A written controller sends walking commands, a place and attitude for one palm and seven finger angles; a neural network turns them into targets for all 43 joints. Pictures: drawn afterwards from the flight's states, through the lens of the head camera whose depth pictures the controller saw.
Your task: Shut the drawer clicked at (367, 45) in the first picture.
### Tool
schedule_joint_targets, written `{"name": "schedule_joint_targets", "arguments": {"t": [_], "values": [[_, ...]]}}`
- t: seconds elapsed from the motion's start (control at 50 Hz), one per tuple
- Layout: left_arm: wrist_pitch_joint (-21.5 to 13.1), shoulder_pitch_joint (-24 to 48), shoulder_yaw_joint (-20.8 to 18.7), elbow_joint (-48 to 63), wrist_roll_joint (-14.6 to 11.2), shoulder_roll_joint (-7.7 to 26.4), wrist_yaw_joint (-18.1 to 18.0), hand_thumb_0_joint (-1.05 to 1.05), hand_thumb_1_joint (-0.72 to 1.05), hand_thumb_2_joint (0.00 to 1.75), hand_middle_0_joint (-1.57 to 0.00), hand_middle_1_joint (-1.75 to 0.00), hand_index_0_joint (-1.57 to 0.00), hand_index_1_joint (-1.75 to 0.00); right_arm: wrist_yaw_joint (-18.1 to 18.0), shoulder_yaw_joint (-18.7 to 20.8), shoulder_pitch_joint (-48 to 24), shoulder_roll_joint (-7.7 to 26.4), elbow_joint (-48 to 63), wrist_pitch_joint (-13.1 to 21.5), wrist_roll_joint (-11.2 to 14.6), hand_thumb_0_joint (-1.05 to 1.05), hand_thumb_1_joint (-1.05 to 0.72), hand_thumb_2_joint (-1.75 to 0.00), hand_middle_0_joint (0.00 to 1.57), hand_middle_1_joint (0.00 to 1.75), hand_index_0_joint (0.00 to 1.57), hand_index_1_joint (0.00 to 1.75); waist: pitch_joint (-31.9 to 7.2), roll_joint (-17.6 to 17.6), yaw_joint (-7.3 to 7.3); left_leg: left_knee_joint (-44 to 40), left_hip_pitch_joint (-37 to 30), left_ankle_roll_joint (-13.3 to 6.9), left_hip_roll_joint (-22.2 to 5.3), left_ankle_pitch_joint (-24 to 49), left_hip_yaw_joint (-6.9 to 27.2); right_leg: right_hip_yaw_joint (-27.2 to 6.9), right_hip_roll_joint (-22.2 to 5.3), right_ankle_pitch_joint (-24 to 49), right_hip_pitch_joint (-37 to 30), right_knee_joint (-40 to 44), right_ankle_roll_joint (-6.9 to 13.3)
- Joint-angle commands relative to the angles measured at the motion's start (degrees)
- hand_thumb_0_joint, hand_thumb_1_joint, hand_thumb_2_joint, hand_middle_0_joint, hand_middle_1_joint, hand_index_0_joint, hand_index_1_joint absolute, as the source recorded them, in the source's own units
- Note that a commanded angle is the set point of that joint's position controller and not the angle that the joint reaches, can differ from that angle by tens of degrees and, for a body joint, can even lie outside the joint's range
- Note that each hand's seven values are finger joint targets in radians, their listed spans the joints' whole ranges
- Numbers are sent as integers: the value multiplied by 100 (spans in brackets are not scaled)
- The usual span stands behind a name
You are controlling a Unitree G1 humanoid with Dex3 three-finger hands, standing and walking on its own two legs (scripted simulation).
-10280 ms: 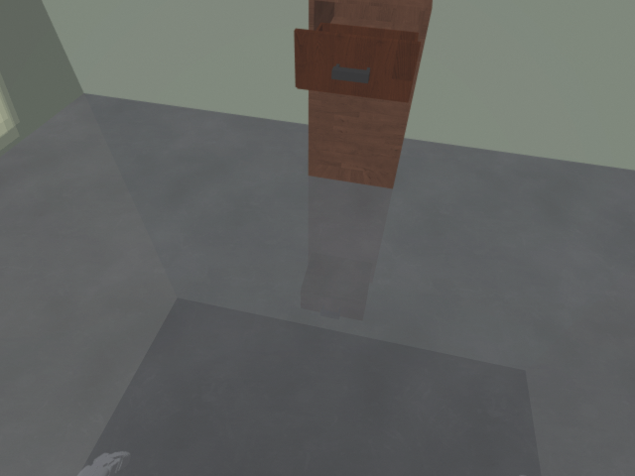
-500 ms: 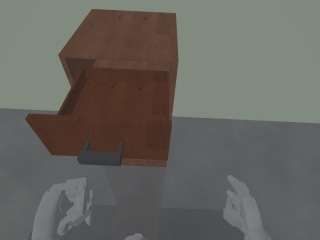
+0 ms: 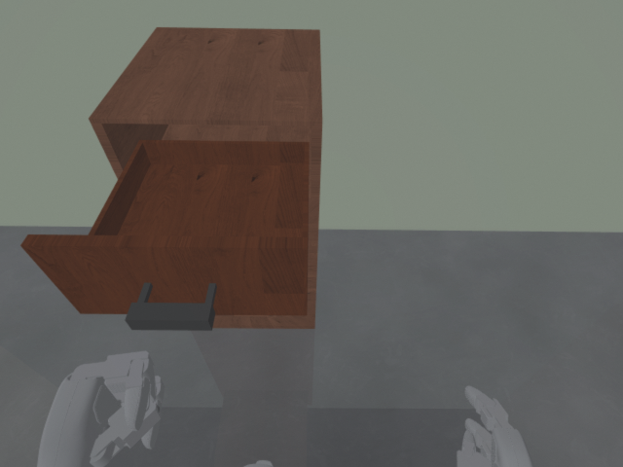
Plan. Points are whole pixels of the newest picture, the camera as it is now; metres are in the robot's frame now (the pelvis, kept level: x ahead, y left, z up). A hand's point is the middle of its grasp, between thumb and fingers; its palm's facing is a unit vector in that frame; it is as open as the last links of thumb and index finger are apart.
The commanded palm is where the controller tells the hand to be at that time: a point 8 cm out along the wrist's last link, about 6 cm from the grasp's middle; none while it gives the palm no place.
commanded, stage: raise the hand and make a fist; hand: left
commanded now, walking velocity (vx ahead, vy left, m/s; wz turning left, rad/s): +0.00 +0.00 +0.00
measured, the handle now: (175, 302) +0.34 +0.22 +0.00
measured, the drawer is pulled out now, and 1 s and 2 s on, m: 0.30 0.30 0.29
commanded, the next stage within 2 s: bring the fist close to the handle in 0.06 s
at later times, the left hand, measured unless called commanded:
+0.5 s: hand (157, 406) +0.18 +0.18 +0.06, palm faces +0.06 -1.00 -0.07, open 3.3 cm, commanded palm +0.15 +0.24 +0.06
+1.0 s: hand (170, 382) +0.22 +0.19 +0.01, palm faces +0.02 -1.00 -0.01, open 3.3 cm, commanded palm +0.21 +0.24 +0.01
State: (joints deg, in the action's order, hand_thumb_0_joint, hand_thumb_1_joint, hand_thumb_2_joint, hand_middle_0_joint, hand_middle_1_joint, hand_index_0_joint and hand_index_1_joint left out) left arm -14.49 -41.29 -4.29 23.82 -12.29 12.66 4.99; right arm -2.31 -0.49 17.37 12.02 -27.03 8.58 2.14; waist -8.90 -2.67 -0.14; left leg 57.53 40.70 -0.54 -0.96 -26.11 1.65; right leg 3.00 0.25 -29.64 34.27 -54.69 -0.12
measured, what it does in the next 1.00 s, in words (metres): stands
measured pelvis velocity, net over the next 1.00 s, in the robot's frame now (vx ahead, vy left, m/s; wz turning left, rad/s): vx -0.01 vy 0.01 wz -0.01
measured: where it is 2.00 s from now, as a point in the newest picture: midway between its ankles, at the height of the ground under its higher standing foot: outside the picture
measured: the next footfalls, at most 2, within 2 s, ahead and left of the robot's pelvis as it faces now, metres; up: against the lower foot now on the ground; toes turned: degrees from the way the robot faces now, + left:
none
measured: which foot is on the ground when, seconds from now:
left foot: down 0.00-1.00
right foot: down 0.00-1.00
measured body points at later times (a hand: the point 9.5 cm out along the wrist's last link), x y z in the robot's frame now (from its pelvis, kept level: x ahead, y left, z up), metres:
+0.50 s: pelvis +0.01 -0.03 +0.00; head +0.04 -0.04 +0.45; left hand +0.17 +0.23 +0.06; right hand +0.20 -0.27 -0.08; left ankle +0.03 +0.11 -0.68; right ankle -0.02 -0.13 -0.68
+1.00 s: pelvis -0.01 +0.01 -0.03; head +0.06 +0.03 +0.41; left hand +0.22 +0.24 +0.01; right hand +0.17 -0.22 -0.11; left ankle +0.03 +0.11 -0.68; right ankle -0.02 -0.12 -0.68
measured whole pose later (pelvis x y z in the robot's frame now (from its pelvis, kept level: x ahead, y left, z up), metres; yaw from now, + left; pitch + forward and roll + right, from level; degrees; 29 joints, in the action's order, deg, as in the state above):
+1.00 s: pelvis -0.01 +0.01 -0.03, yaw -1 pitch +17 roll -3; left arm -23.9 -21.4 -7.6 1.3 -13.7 11.6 10.8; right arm -2.2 -0.5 11.9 11.8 -30.8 8.8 0.3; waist -9.7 -1.6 -0.8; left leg 68.0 56.3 -1.6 -0.6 -28.9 1.6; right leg 2.8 -0.2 -32.6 49.5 -64.9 -1.1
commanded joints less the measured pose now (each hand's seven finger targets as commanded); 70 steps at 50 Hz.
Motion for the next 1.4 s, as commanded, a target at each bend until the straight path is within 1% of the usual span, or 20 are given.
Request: {"name": "schedule_joint_targets", "arguments": {"t": [0.0, 0.08, 0.14, 0.18, 0.3, 0.44, 0.54, 0.6, 0.64, 0.76, 0.8, 0.88, 0.94, 0.98, 1.04, 1.08, 1.14, 1.22, 1.3, 1.38], "values": [[-540, -211, -490, 833, -156, 369, 152, 0, 90, 90, -140, -160, -140, -160, -21, 297, -786, 677, 906, 404, 26, 0, -90, -90, 20, 30, 20, 30, -96, 116, 35, -984, -664, -108, 62, 946, 86, 227, 161, 991, 118, 909, 117], [-535, -302, -577, 666, -286, 446, 481, 0, 90, 90, -140, -160, -140, -160, -61, 335, -758, 676, 878, 468, 70, 0, -90, -90, 20, 30, 20, 30, -296, 241, 38, -882, -697, -142, 116, 1153, -5, 56, 95, 1367, -81, 1025, 68], [-623, 42, -1010, 716, -393, 806, 585, 0, 90, 90, -140, -160, -140, -160, -147, 352, -747, 642, 777, 496, 79, 0, -90, -90, 20, 30, 20, 30, -424, 292, 39, -802, -691, -150, 144, 1211, -15, -153, 31, 1513, -213, 1143, 17], [-764, 166, -1150, 372, -485, 759, 668, 0, 90, 90, -140, -160, -140, -160, -202, 351, -753, 620, 656, 495, 65, 0, -90, -90, 20, 30, 20, 30, -304, 592, -5, -705, -554, -133, 154, 1214, -11, -279, -23, 1704, -238, 1189, -57], [-1023, 827, -1384, -594, -684, 820, 1098, 0, 90, 90, -140, -160, -140, -160, -272, 323, -850, 680, 358, 543, 62, 0, -90, -90, 20, 30, 20, 30, -93, 397, -107, -447, -279, -110, 172, 1068, -14, -603, -152, 1717, -81, 1319, -140], [-1100, 1142, -1610, -968, -820, 967, 1551, 0, 90, 90, -140, -160, -140, -160, -292, 370, -819, 740, 237, 639, 28, 0, -90, -90, 20, 30, 20, 30, -882, 312, -45, -307, -348, -124, 179, 1586, -14, -733, -281, 2958, -534, 1035, -257], [-1201, 1294, -1636, -1334, -836, 862, 1451, 0, 90, 90, -140, -160, -140, -160, -254, 410, -879, 729, 160, 609, -1, 0, -90, -90, 20, 30, 20, 30, -753, 316, -23, -339, -329, -114, 157, 1626, -11, -456, -161, 2686, -215, 832, -150], [-1211, 1502, -1551, -1678, -777, 795, 1409, 0, 90, 90, -140, -160, -140, -160, -243, 422, -922, 781, 133, 569, -19, 0, -90, -90, 20, 30, 20, 30, -551, 345, -46, -292, -128, -124, 138, 1439, 12, -347, -69, 2060, 150, 734, -71], [-1252, 1710, -1246, -1620, -740, 606, 1413, 0, 90, 90, -140, -160, -140, -160, -218, 417, -897, 810, 214, 588, -31, 0, -90, -90, 20, 30, 20, 30, -643, 222, -92, -278, -163, -135, 131, 1343, 14, -218, -14, 1677, 428, 584, -10], [-1440, 1999, -1049, -1116, -549, 648, 1110, 0, 90, 90, -140, -160, -140, -160, -149, 417, -850, 858, 333, 602, -95, 0, -90, -90, 20, 30, 20, 30, -1253, -189, -7, -221, -334, -111, 64, 1382, 119, 49, 90, 1308, 835, 102, 123], [-1447, 2002, -1092, -1075, -459, 705, 927, 0, 90, 90, -140, -160, -140, -160, -133, 422, -834, 866, 328, 557, -121, 0, -90, -90, 20, 30, 20, 30, -1345, -120, -3, -185, -310, -95, 26, 1433, 188, 126, 122, 1247, 955, -57, 144], [-1335, 1890, -792, -1098, -307, 446, 647, 0, 90, 90, -140, -160, -140, -160, -59, 396, -854, 863, 439, 414, -146, 0, -90, -90, 20, 30, 20, 30, -1274, -223, 8, -189, -193, -24, -12, 1250, 264, 233, 118, 984, 1272, -245, 162], [-1196, 2102, -461, -1230, -145, 240, 505, 0, 90, 90, -140, -160, -140, -160, -20, 361, -825, 888, 558, 265, -159, 0, -90, -90, 20, 30, 20, 30, -1110, -55, -116, -154, 24, -17, -33, 930, 351, 268, 125, 754, 1575, -360, 152], [-1177, 2460, -545, -1291, -100, 368, 433, 0, 90, 90, -140, -160, -140, -160, -28, 346, -805, 931, 562, 201, -169, 0, -90, -90, 20, 30, 20, 30, -1044, -63, -148, -124, 168, 3, -41, 611, 404, 264, 134, 575, 1760, -429, 166], [-1273, 2881, -386, -1115, -18, 322, 358, 0, 90, 90, -140, -160, -140, -160, -35, 332, -802, 927, 624, 145, -196, 0, -90, -90, 20, 30, 20, 30, -1332, -176, -166, -36, 100, 17, -52, 519, 463, 247, 130, 482, 1960, -590, 178], [-1352, 3091, -367, -1011, -8, 336, 297, 0, 90, 90, -140, -160, -140, -160, -25, 323, -778, 920, 605, 127, -220, 0, -90, -90, 20, 30, 20, 30, -1546, -357, -141, 8, -38, 57, -62, 600, 522, 247, 126, 514, 2045, -674, 196], [-1371, 3165, -418, -1160, 23, 386, 221, 0, 90, 90, -140, -160, -140, -160, -15, 323, -761, 936, 564, 64, -241, 0, -90, -90, 20, 30, 20, 30, -1713, -291, -132, 116, -32, 87, -81, 761, 557, 253, 136, 568, 2154, -787, 199], [-1165, 2721, -356, -956, 64, 409, 160, 0, 90, 90, -140, -160, -140, -160, 44, 319, -719, 935, 710, -70, -203, 0, -90, -90, 20, 30, 20, 30, -1973, -519, -11, 14, -298, 116, -98, 1117, 547, 253, 142, 729, 1910, -716, 217], [-872, 2540, -429, -1142, 101, 496, 58, 0, 90, 90, -140, -160, -140, -160, 32, 310, -682, 938, 753, -218, -177, 0, -90, -90, 20, 30, 20, 30, -1691, -124, -100, 40, 14, 31, -78, 1050, 443, 249, 181, 801, 1704, -561, 191], [-947, 2485, -473, -1110, 62, 403, -27, 0, 90, 90, -140, -160, -140, -160, 35, 311, -662, 888, 792, -271, -182, 0, -90, -90, 20, 30, 20, 30, -1491, 13, -91, 108, 189, 7, -38, 1062, 323, 238, 181, 886, 1594, -514, 189]]}}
